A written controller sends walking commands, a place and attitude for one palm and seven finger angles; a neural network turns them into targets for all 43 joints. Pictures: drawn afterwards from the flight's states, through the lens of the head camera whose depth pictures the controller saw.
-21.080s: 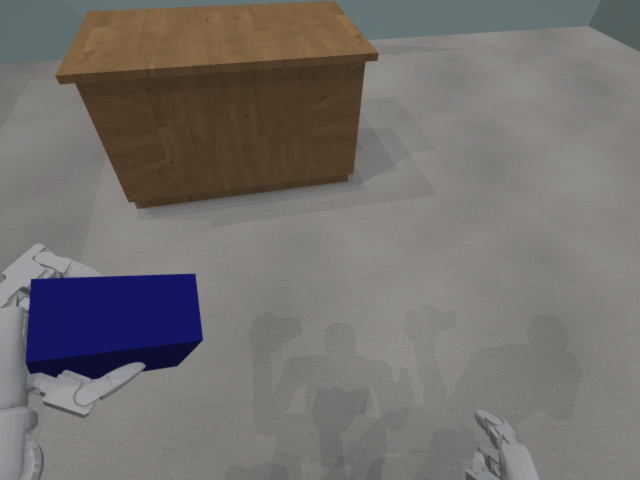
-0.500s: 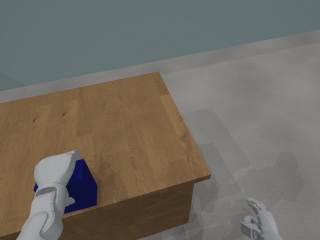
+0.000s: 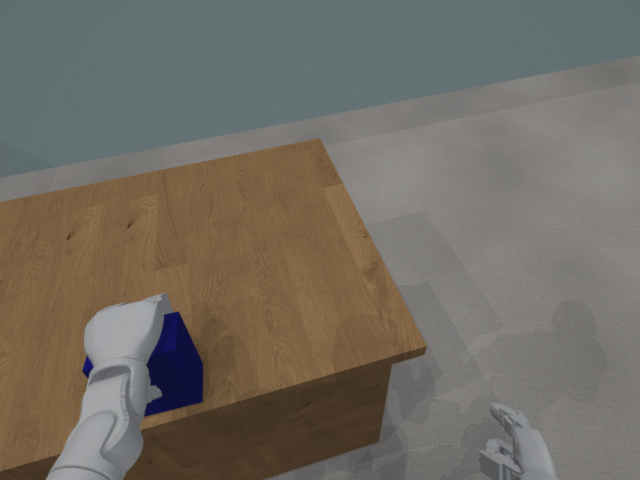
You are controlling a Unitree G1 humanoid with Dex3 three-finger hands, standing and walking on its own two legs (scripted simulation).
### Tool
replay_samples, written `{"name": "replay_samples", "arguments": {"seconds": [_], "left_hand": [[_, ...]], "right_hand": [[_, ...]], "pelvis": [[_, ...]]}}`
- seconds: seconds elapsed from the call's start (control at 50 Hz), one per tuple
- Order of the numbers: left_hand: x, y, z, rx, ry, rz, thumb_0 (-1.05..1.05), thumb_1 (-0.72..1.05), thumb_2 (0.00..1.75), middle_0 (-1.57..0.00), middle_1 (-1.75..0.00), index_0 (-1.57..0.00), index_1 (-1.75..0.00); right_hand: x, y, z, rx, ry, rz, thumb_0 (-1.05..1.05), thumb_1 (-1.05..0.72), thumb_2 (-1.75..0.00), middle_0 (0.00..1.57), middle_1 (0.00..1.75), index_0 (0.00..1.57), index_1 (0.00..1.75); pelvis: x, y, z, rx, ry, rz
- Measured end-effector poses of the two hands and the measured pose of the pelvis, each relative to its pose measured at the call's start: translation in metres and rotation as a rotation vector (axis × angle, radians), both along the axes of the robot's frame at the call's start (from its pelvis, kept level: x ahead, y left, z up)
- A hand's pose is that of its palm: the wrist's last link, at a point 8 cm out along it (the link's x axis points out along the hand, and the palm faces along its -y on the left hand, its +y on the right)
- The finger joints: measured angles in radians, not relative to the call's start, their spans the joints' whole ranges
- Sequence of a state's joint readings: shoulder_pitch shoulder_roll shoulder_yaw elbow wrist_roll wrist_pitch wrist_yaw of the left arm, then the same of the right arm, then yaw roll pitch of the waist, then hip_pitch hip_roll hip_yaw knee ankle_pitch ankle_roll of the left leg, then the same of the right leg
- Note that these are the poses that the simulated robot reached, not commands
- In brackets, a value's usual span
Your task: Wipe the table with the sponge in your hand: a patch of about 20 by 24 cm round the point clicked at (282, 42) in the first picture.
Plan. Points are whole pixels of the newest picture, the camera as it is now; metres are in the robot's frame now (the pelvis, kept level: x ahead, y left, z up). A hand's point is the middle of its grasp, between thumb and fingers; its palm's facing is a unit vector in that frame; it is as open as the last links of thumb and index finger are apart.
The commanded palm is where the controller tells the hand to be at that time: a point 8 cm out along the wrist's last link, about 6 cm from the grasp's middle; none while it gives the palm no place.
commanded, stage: wipe forward along the first lane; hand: left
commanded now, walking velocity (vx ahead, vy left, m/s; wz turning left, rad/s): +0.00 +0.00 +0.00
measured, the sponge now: (156, 376) +0.25 +0.28 -0.04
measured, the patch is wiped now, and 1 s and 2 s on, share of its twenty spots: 0.00 0.30 0.50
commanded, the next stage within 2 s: slide across to the middle lane in 1.62 s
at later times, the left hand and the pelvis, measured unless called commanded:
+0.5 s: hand (150, 318) +0.31 +0.30 +0.01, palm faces -0.10 -0.02 -0.99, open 10.5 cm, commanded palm +0.29 +0.30 +0.04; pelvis +0.00 -0.01 -0.01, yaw +0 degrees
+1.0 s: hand (150, 289) +0.36 +0.32 +0.01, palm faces -0.11 +0.01 -0.99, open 10.5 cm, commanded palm +0.34 +0.32 +0.03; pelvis +0.00 +0.00 -0.01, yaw +0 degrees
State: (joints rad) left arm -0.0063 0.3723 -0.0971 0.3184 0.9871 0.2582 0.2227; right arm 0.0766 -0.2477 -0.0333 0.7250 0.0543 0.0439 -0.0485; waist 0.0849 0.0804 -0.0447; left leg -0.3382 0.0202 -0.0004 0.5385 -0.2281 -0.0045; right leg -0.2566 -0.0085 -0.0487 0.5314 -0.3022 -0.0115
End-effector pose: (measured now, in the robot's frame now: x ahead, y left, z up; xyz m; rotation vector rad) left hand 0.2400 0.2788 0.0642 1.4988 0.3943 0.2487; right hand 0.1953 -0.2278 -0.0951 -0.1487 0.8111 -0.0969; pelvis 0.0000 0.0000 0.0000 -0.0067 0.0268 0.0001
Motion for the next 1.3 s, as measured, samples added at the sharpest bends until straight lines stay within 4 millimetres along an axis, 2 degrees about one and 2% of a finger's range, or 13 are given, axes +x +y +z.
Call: {"name": "replay_samples", "arguments": {"seconds": [0.2, 0.46, 0.58, 0.88, 1.02, 1.14, 1.3], "left_hand": [[0.023, 0.001, 0.0, 0.017, 0.007, -0.002, -0.01, -0.53, 1.02, -0.65, -1.33, -0.7, -1.32], [0.05, 0.011, -0.001, 0.036, 0.022, 0.004, 0.0, -0.53, 1.02, -0.65, -1.33, -0.7, -1.32], [0.064, 0.018, -0.002, 0.047, 0.028, 0.003, 0.0, -0.53, 1.02, -0.65, -1.32, -0.7, -1.32], [0.089, 0.029, -0.003, 0.065, 0.025, -0.012, 0.0, -0.53, 1.02, -0.66, -1.32, -0.7, -1.32], [0.107, 0.037, -0.001, 0.075, 0.035, -0.013, 0.01, -0.53, 1.02, -0.66, -1.32, -0.7, -1.32], [0.124, 0.043, 0.0, 0.083, 0.046, -0.019, 0.01, -0.53, 1.02, -0.66, -1.32, -0.7, -1.32], [0.136, 0.051, -0.002, 0.07, 0.042, -0.02, 0.01, -0.53, 1.02, -0.66, -1.32, -0.7, -1.32]], "right_hand": [[-0.01, -0.007, -0.01, -0.01, 0.051, -0.009, 0.01, -0.91, -0.9, 0.2, 0.3, 0.2, 0.3], [-0.039, -0.035, -0.019, -0.049, 0.141, -0.08, 0.01, -0.91, -0.9, 0.2, 0.3, 0.2, 0.3], [-0.053, -0.042, -0.024, -0.064, 0.18, -0.1, 0.01, -0.91, -0.9, 0.2, 0.3, 0.2, 0.3], [-0.076, -0.035, -0.033, -0.058, 0.244, -0.124, 0.01, -0.91, -0.9, 0.2, 0.3, 0.2, 0.3], [-0.087, -0.029, -0.036, -0.062, 0.275, -0.127, 0.01, -0.91, -0.9, 0.2, 0.3, 0.2, 0.3], [-0.1, -0.03, -0.037, -0.068, 0.309, -0.151, 0.01, -0.91, -0.9, 0.2, 0.3, 0.2, 0.3], [-0.118, -0.032, -0.039, -0.081, 0.369, -0.179, 0.01, -0.91, -0.9, 0.2, 0.3, 0.2, 0.3]], "pelvis": [[-0.001, -0.004, -0.003, 0.001, 0.028, 0.006], [0.002, -0.007, -0.006, -0.002, 0.071, -0.004], [0.001, -0.007, -0.008, -0.004, 0.092, -0.003], [-0.002, 0.0, -0.013, -0.013, 0.133, -0.002], [-0.005, 0.003, -0.015, -0.018, 0.153, 0.001], [-0.004, 0.007, -0.016, -0.022, 0.175, -0.006], [0.0, 0.012, -0.017, -0.027, 0.194, -0.012]]}}
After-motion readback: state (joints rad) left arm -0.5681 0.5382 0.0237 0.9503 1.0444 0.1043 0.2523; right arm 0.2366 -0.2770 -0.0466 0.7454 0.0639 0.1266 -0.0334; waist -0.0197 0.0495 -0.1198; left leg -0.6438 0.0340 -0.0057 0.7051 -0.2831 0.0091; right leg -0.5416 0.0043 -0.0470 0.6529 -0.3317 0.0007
